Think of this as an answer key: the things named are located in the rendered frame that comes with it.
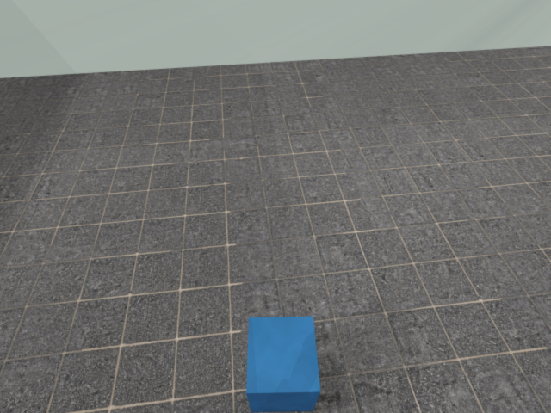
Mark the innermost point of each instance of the carton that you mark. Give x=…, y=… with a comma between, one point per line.
x=282, y=364

